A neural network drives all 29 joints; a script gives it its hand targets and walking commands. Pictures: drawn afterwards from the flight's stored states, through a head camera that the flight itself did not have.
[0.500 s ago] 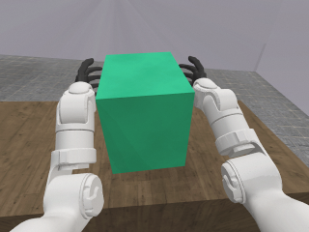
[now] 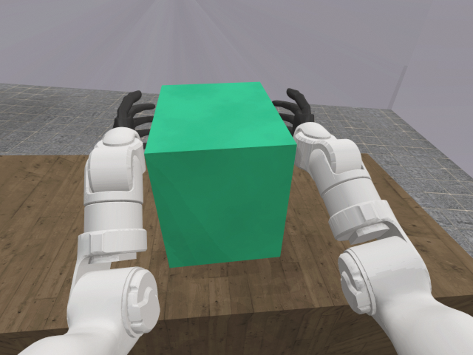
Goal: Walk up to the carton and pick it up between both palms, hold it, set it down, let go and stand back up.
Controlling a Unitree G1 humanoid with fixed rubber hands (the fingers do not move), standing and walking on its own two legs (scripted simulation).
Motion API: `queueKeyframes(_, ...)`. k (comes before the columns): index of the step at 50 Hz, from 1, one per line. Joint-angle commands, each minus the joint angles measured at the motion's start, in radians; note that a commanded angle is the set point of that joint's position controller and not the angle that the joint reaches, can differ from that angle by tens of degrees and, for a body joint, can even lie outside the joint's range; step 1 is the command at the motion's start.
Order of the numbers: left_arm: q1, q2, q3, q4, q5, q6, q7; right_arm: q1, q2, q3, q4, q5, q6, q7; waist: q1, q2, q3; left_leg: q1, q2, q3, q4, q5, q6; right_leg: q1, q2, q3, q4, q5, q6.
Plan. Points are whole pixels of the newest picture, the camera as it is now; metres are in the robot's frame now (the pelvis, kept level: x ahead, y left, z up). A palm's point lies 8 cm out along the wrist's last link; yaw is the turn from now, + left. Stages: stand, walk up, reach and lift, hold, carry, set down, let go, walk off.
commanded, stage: hold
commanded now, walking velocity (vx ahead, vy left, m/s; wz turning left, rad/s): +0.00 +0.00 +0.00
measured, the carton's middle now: (218, 167) +0.38 +0.00 +0.21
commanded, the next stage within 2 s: none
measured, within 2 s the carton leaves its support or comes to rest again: neither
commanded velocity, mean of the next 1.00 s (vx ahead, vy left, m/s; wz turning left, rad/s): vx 0.00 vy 0.00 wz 0.00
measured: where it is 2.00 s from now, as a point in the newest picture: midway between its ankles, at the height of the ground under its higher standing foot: outside the picture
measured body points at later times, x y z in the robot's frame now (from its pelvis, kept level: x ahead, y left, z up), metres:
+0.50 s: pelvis +0.00 +0.00 +0.00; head -0.09 +0.03 +0.44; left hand +0.37 +0.15 +0.27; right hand +0.37 -0.13 +0.28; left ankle +0.04 +0.12 -0.75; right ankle -0.02 -0.11 -0.75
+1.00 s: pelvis +0.00 +0.00 +0.00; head -0.09 +0.03 +0.44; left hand +0.38 +0.14 +0.27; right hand +0.38 -0.14 +0.28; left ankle +0.04 +0.12 -0.75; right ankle -0.02 -0.11 -0.75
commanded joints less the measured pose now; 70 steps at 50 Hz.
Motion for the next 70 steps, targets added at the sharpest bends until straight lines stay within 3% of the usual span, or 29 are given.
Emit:
queueKeyframes(1, -0.792, -0.590, -0.441, -0.115, -0.178, -0.085, -0.143, -0.816, 0.711, 0.233, -0.339, 0.148, -0.049, 0.101, -0.010, 0.061, -0.320, 0.285, -0.066, -0.031, 0.018, 0.204, -0.026, -0.119, 0.052, 0.032, -0.053, 0.211, 0.090)
queueKeyframes(4, -0.797, -0.605, -0.467, -0.129, -0.186, -0.086, -0.142, -0.838, 0.706, 0.234, -0.361, 0.153, -0.053, 0.104, -0.014, 0.075, -0.338, 0.290, -0.063, -0.032, 0.020, 0.222, -0.033, -0.105, 0.059, 0.022, -0.046, 0.216, 0.086)
queueKeyframes(6, -0.805, -0.613, -0.458, -0.120, -0.179, -0.088, -0.131, -0.837, 0.708, 0.232, -0.342, 0.153, -0.051, 0.111, 0.001, 0.077, -0.321, 0.293, -0.058, -0.034, 0.018, 0.212, -0.032, -0.132, 0.064, 0.023, -0.049, 0.182, 0.084)
queueKeyframes(9, -0.746, -0.586, -0.416, -0.103, -0.151, -0.082, -0.134, -0.806, 0.714, 0.254, -0.327, 0.148, -0.048, 0.110, 0.017, 0.032, -0.310, 0.295, -0.064, -0.025, 0.016, 0.231, -0.016, -0.097, 0.062, 0.029, -0.049, 0.226, 0.089)
queueKeyframes(15, -0.721, -0.599, -0.443, -0.117, -0.162, -0.073, -0.152, -0.789, 0.700, 0.249, -0.364, 0.151, -0.053, 0.097, -0.013, 0.044, -0.310, 0.310, -0.068, -0.028, 0.023, 0.258, -0.030, -0.099, 0.058, 0.024, -0.056, 0.264, 0.092)
queueKeyframes(16, -0.707, -0.593, -0.429, -0.109, -0.145, -0.070, -0.154, -0.781, 0.685, 0.249, -0.347, 0.150, -0.049, 0.097, -0.003, 0.050, -0.272, 0.309, -0.066, -0.028, 0.023, 0.265, -0.033, -0.102, 0.059, 0.026, -0.053, 0.264, 0.087)
queueKeyframes(18, -0.761, -0.613, -0.465, -0.162, -0.172, -0.075, -0.155, -0.792, 0.700, 0.250, -0.368, 0.157, -0.050, 0.099, -0.016, 0.066, -0.313, 0.316, -0.061, -0.033, 0.024, 0.289, -0.042, -0.098, 0.067, 0.020, -0.045, 0.271, 0.084)
queueKeyframes(21, -0.800, -0.624, -0.475, -0.161, -0.179, -0.077, -0.144, -0.826, 0.697, 0.236, -0.371, 0.150, -0.055, 0.110, -0.011, 0.099, -0.326, 0.292, -0.059, -0.029, 0.015, 0.222, -0.039, -0.117, 0.063, 0.021, -0.050, 0.180, 0.075)
queueKeyframes(24, -0.822, -0.620, -0.466, -0.113, -0.181, -0.084, -0.135, -0.840, 0.705, 0.205, -0.312, 0.122, -0.053, 0.123, -0.009, 0.080, -0.287, 0.255, -0.053, -0.028, -0.010, 0.127, -0.027, -0.158, 0.059, 0.024, -0.061, 0.095, 0.070)
queueKeyframes(32, -0.781, -0.588, -0.428, -0.091, -0.175, -0.096, -0.129, -0.846, 0.735, 0.254, -0.343, 0.150, -0.063, 0.114, 0.021, 0.027, -0.362, 0.290, -0.063, -0.028, 0.010, 0.188, -0.010, -0.120, 0.058, 0.030, -0.049, 0.203, 0.094)
queueKeyframes(34, -0.791, -0.608, -0.456, -0.104, -0.187, -0.097, -0.130, -0.833, 0.720, 0.239, -0.341, 0.150, -0.064, 0.112, -0.001, 0.059, -0.344, 0.304, -0.059, -0.030, 0.019, 0.214, -0.026, -0.130, 0.061, 0.027, -0.049, 0.207, 0.086)
queueKeyframes(37, -0.764, -0.604, -0.439, -0.057, -0.164, -0.085, -0.140, -0.810, 0.693, 0.210, -0.288, 0.121, -0.059, 0.107, -0.015, 0.067, -0.268, 0.275, -0.060, -0.029, -0.001, 0.152, -0.024, -0.156, 0.053, 0.028, -0.070, 0.130, 0.083)
queueKeyframes(38, -0.765, -0.601, -0.425, -0.050, -0.159, -0.086, -0.143, -0.837, 0.708, 0.219, -0.312, 0.124, -0.065, 0.108, 0.004, 0.047, -0.282, 0.262, -0.062, -0.025, -0.003, 0.144, -0.013, -0.148, 0.052, 0.029, -0.071, 0.125, 0.084)
queueKeyframes(39, -0.758, -0.606, -0.433, -0.046, -0.161, -0.087, -0.144, -0.836, 0.701, 0.211, -0.306, 0.124, -0.065, 0.108, -0.007, 0.055, -0.287, 0.255, -0.062, -0.027, -0.005, 0.145, -0.017, -0.141, 0.052, 0.031, -0.069, 0.135, 0.081)
queueKeyframes(41, -0.784, -0.594, -0.423, -0.067, -0.160, -0.097, -0.143, -0.844, 0.718, 0.229, -0.302, 0.132, -0.064, 0.112, 0.009, 0.039, -0.304, 0.268, -0.062, -0.029, -0.003, 0.171, -0.013, -0.124, 0.057, 0.024, -0.060, 0.163, 0.086)
queueKeyframes(44, -0.794, -0.608, -0.454, -0.083, -0.182, -0.101, -0.140, -0.838, 0.715, 0.232, -0.317, 0.144, -0.063, 0.107, -0.013, 0.061, -0.314, 0.291, -0.064, -0.035, 0.020, 0.222, -0.028, -0.128, 0.056, 0.028, -0.055, 0.212, 0.086)
queueKeyframes(46, -0.796, -0.606, -0.448, -0.112, -0.184, -0.106, -0.139, -0.835, 0.729, 0.256, -0.351, 0.163, -0.066, 0.104, -0.001, 0.051, -0.349, 0.310, -0.066, -0.038, 0.028, 0.256, -0.026, -0.112, 0.057, 0.027, -0.048, 0.256, 0.094)
queueKeyframes(47, -0.781, -0.604, -0.447, -0.097, -0.179, -0.102, -0.139, -0.824, 0.720, 0.250, -0.348, 0.161, -0.061, 0.100, -0.011, 0.057, -0.332, 0.308, -0.069, -0.040, 0.031, 0.251, -0.027, -0.116, 0.054, 0.030, -0.051, 0.255, 0.095)
queueKeyframes(50, -0.817, -0.616, -0.474, -0.149, -0.194, -0.101, -0.129, -0.838, 0.712, 0.237, -0.355, 0.156, -0.064, 0.110, -0.004, 0.082, -0.355, 0.292, -0.060, -0.036, 0.017, 0.210, -0.033, -0.139, 0.061, 0.027, -0.050, 0.166, 0.083)
queueKeyframes(51, -0.818, -0.610, -0.457, -0.118, -0.187, -0.097, -0.125, -0.835, 0.716, 0.232, -0.328, 0.154, -0.059, 0.115, 0.004, 0.081, -0.315, 0.277, -0.060, -0.034, 0.015, 0.199, -0.031, -0.156, 0.060, 0.030, -0.057, 0.146, 0.079)
queueKeyframes(54, -0.792, -0.613, -0.448, -0.126, -0.179, -0.094, -0.120, -0.840, 0.728, 0.258, -0.356, 0.166, -0.060, 0.119, 0.021, 0.058, -0.351, 0.284, -0.060, -0.034, 0.023, 0.237, -0.023, -0.115, 0.064, 0.029, -0.045, 0.203, 0.084)
queueKeyframes(57, -0.774, -0.606, -0.454, -0.105, -0.184, -0.089, -0.124, -0.812, 0.703, 0.240, -0.327, 0.154, -0.046, 0.109, -0.004, 0.053, -0.316, 0.300, -0.060, -0.035, 0.019, 0.217, -0.028, -0.139, 0.063, 0.030, -0.053, 0.199, 0.087)
queueKeyframes(61, -0.767, -0.601, -0.432, -0.084, -0.168, -0.087, -0.135, -0.826, 0.723, 0.240, -0.334, 0.144, -0.053, 0.107, 0.009, 0.045, -0.296, 0.276, -0.066, -0.031, 0.017, 0.205, -0.017, -0.132, 0.053, 0.035, -0.059, 0.201, 0.088)
queueKeyframes(66, -0.782, -0.594, -0.448, -0.129, -0.172, -0.085, -0.141, -0.815, 0.704, 0.242, -0.347, 0.162, -0.052, 0.104, -0.003, 0.074, -0.349, 0.311, -0.066, -0.031, 0.026, 0.249, -0.031, -0.108, 0.061, 0.030, -0.051, 0.230, 0.084)
queueKeyframes(70, -0.762, -0.599, -0.446, -0.101, -0.169, -0.080, -0.142, -0.810, 0.699, 0.232, -0.342, 0.150, -0.047, 0.101, -0.010, 0.062, -0.296, 0.299, -0.065, -0.029, 0.019, 0.218, -0.030, -0.125, 0.058, 0.028, -0.058, 0.210, 0.089)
